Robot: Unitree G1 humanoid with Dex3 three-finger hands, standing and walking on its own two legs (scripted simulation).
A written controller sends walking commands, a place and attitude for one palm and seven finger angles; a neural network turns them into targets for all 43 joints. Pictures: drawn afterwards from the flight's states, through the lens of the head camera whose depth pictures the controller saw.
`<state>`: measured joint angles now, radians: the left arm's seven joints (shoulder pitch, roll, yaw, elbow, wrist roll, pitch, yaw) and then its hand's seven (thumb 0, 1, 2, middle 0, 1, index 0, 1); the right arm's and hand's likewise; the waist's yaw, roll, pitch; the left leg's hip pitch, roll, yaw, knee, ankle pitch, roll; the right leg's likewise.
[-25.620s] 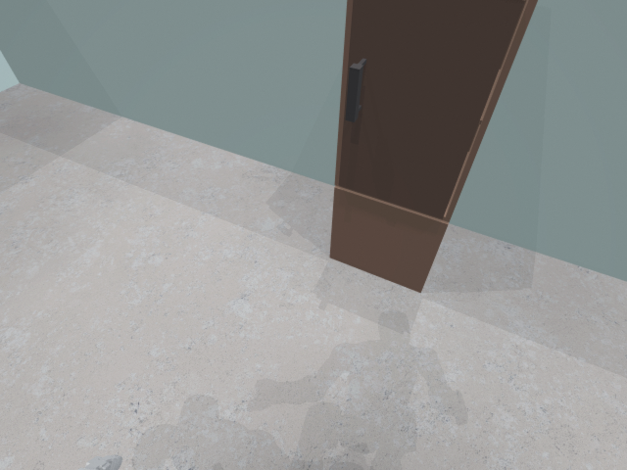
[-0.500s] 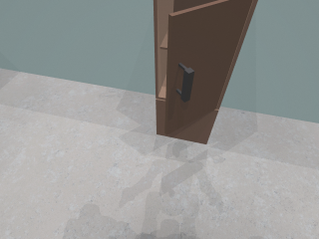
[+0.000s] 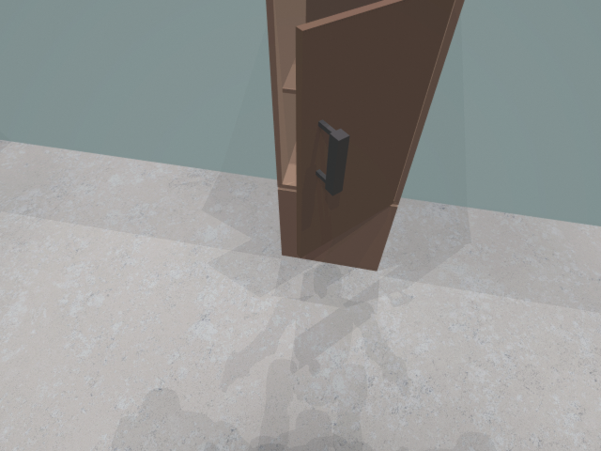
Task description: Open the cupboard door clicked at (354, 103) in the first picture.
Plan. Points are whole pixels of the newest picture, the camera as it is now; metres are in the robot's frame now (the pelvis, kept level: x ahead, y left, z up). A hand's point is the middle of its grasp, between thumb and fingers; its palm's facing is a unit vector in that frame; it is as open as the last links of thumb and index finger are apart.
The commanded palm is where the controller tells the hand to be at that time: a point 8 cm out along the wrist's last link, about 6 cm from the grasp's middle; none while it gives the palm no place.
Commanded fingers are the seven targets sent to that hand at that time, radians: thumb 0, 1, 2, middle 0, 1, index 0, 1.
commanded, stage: walk to a spot facing it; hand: left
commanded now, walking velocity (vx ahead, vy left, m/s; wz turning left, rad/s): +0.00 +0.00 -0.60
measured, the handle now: (329, 157) +0.62 -0.01 +0.00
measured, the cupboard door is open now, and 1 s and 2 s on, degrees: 46 46 46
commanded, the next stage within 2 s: none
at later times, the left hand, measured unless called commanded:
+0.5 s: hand out of the picture +0.06 +0.16 -0.17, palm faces -0.21 -0.94 -0.25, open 7.4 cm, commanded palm none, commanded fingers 0.00 0.90 0.90 -0.20 -0.30 -0.20 -0.30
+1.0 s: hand (240, 407) +0.21 +0.12 -0.17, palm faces -0.52 -0.80 -0.30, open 7.4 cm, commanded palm none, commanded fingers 0.00 0.90 0.90 -0.20 -0.30 -0.20 -0.30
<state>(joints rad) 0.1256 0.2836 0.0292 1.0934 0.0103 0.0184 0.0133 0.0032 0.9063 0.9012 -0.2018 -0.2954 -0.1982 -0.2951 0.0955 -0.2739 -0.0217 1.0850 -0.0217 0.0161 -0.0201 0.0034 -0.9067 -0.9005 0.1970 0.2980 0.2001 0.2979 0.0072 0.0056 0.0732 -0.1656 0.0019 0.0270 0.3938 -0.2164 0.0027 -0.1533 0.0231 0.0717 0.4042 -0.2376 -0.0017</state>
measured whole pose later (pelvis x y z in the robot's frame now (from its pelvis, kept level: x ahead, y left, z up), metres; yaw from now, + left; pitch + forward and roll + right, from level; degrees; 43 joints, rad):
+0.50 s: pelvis -0.01 -0.02 +0.00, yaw -17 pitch +2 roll +2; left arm 0.26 0.19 0.07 0.96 0.02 0.04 0.01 0.00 0.90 0.90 -0.20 -0.30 -0.20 -0.30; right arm 0.10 -0.21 -0.07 0.93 -0.01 0.06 -0.03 0.01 -0.91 -0.90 0.20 0.30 0.20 0.30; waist 0.03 -0.02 0.11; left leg -0.42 0.02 -0.02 0.92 -0.44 -0.05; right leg -0.27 0.09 0.18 0.46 -0.20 -0.06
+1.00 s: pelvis -0.01 -0.02 -0.02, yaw -34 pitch +0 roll -1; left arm 0.14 0.28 0.08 0.87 0.02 0.04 -0.02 0.00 0.91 0.90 -0.20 -0.29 -0.20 -0.29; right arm 0.19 -0.28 -0.06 0.90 -0.01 0.06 -0.02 0.01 -0.91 -0.90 0.20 0.30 0.20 0.30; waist 0.00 0.03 0.12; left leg -0.40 0.10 0.02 1.01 -0.54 -0.06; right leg -0.36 0.02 0.02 0.66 -0.31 -0.01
